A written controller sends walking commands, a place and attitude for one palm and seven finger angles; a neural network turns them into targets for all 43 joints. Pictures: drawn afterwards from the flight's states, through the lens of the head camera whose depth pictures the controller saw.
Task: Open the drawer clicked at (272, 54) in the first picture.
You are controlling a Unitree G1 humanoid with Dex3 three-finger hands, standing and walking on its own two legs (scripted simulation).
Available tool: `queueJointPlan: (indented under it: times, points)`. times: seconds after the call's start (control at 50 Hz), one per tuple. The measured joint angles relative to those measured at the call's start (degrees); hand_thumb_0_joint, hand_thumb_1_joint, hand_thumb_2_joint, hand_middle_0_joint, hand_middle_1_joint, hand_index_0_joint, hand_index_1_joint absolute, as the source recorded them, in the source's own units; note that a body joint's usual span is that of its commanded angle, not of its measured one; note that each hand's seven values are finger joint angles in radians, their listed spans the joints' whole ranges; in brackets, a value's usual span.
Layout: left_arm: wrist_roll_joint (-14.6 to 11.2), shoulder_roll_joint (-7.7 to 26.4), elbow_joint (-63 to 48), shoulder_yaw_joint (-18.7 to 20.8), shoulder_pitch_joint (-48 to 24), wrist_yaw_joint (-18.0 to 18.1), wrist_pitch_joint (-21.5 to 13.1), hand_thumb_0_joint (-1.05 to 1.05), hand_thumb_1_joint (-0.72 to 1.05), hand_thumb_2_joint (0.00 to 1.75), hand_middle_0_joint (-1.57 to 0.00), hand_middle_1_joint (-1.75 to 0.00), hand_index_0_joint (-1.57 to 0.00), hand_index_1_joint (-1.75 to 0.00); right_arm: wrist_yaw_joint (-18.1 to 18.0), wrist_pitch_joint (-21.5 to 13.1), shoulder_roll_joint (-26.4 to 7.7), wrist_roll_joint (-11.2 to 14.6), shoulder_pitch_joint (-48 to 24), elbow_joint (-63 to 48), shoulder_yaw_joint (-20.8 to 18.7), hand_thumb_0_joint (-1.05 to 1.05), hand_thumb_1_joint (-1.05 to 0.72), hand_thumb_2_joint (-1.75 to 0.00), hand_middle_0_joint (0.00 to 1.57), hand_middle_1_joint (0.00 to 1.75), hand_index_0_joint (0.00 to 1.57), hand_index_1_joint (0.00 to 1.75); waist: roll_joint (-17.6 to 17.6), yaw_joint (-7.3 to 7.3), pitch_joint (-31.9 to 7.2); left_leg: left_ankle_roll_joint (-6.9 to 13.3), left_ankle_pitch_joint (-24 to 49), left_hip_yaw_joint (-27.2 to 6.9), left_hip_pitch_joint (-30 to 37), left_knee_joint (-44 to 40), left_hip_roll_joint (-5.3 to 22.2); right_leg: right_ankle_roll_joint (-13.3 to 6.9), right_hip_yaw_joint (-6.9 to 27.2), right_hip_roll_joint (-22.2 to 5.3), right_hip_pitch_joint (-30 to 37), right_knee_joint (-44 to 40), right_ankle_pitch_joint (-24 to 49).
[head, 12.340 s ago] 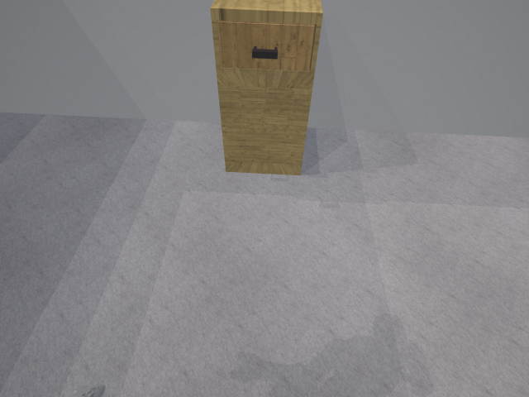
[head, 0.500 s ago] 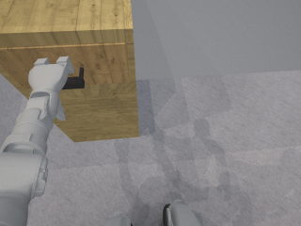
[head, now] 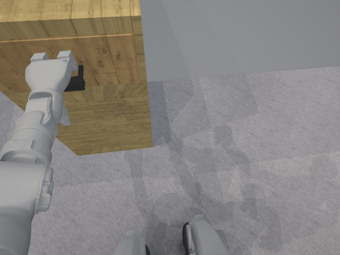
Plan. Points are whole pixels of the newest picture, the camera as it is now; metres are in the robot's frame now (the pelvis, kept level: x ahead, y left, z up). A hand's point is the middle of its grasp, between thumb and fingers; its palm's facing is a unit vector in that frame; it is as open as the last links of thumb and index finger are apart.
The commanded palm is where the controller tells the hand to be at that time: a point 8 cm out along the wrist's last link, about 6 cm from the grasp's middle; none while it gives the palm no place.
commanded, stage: lower the fingers behind the handle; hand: left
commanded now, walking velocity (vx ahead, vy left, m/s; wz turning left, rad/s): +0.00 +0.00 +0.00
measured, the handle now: (63, 77) +0.56 +0.23 +0.00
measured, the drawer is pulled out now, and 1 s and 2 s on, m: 0.00 0.00 0.00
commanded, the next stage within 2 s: lift the fingers back up to retry in 0.56 s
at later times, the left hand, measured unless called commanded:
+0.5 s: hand (61, 91) +0.51 +0.23 +0.01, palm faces -0.04 +0.01 -1.00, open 13.9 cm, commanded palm +0.50 +0.23 +0.03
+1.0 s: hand (52, 90) +0.51 +0.24 +0.02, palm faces -0.06 -0.04 -1.00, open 13.9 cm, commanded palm +0.50 +0.24 +0.08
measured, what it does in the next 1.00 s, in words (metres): stands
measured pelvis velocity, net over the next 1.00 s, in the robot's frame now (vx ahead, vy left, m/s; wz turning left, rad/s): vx -0.01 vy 0.00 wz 0.00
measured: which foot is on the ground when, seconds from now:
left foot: down 0.00-1.00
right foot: down 0.00-1.00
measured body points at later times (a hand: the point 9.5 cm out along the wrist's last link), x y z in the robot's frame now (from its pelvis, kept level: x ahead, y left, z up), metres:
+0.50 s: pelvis -0.02 -0.01 -0.02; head +0.13 -0.01 +0.40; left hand +0.51 +0.23 +0.06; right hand -0.02 -0.28 -0.14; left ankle -0.02 +0.10 -0.67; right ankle +0.05 -0.13 -0.67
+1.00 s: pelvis -0.01 +0.00 +0.01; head +0.14 +0.00 +0.43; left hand +0.50 +0.24 +0.08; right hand -0.02 -0.27 -0.12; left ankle -0.02 +0.10 -0.67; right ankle +0.05 -0.13 -0.67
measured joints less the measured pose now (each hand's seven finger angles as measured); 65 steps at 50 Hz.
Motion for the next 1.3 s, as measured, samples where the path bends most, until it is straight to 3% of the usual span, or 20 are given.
queueJointPlan:
  times: [0.34, 0.52, 0.74, 0.94, 1.14, 1.3]
  points:
    - [-0.5, 2.5, -0.6, -0.5, -2.6, -0.5, -1.1, -0.01, -0.49, 0.3, -0.27, -1.3, -0.32, -1.22, -0.7, -1.1, -0.9, 0.9, -0.6, -1.7, 0.7, 0.0, -0.9, -0.9, 0.2, 0.3, 0.21, 0.3, -0.1, -0.41, 0.2, -0.2, -0.7, -0.5, -5.7, 5.1, 0.1, -0.4, -0.3, -0.1, -5.6, 4.8, -0.6]
    - [-1.0, 3.4, -0.2, -0.6, -3.8, -2.3, -0.5, 0.0, -0.49, 0.3, -0.27, -1.28, -0.31, -1.22, -1.1, -1.4, -0.9, 1.3, -0.3, -2.2, 1.2, 0.0, -0.9, -0.9, 0.2, 0.3, 0.21, 0.3, 0.1, -0.9, 0.6, -0.3, -0.2, -0.4, -6.5, 5.3, 0.1, -0.5, -0.3, 0.0, -6.3, 4.8, 0.1]
    - [-1.2, 4.2, -1.8, 0.7, -2.3, -3.1, -2.1, 0.0, -0.49, 0.3, -0.26, -1.27, -0.31, -1.2, -1.3, -1.6, -0.9, 1.2, 0.7, -1.9, 1.2, 0.0, -0.9, -0.9, 0.2, 0.3, 0.21, 0.3, 0.4, -0.89, 0.7, -0.2, -0.3, -0.2, -6.7, 5.5, 0.3, -0.4, 0.0, 0.2, -6.5, 4.8, 0.2]
    - [-1.9, 2.5, -4.2, 2.5, 1.8, -3.1, -2.3, 0.0, -0.49, 0.3, -0.28, -1.21, -0.32, -1.2, -1.0, -1.1, -0.4, 1.0, 0.9, -0.7, 0.5, 0.0, -0.9, -0.9, 0.2, 0.3, 0.21, 0.3, 0.4, -0.11, 1.4, 0.0, 1.0, 0.0, -1.1, 0.3, 0.2, 0.0, 0.2, 0.4, -0.8, -0.4, 1.4]
    - [-2.7, 1.9, -3.9, 0.0, 2.7, -3.9, -1.7, -0.01, -0.49, 0.3, -0.31, -1.2, -0.32, -1.2, -1.2, -0.6, -0.3, 1.1, 1.7, 0.3, -0.6, 0.0, -0.9, -0.9, 0.2, 0.3, 0.21, 0.3, -0.2, 1.12, 1.5, 0.1, 2.2, -0.8, 6.9, -6.4, -0.2, 0.3, -0.7, 0.1, 7.8, -7.3, 2.2]
    - [-3.2, -0.6, -7.8, -0.3, 5.5, -5.0, -2.8, -0.01, -0.49, 0.3, -0.32, -1.2, -0.32, -1.2, -0.6, 0.6, -0.3, 0.8, 2.0, 0.1, -1.8, 0.0, -0.9, -0.9, 0.2, 0.3, 0.2, 0.3, 0.0, 2.32, 0.7, 0.2, 2.3, -0.6, 12.8, -10.6, -0.2, 0.6, -0.6, 0.3, 13.6, -11.3, 2.2]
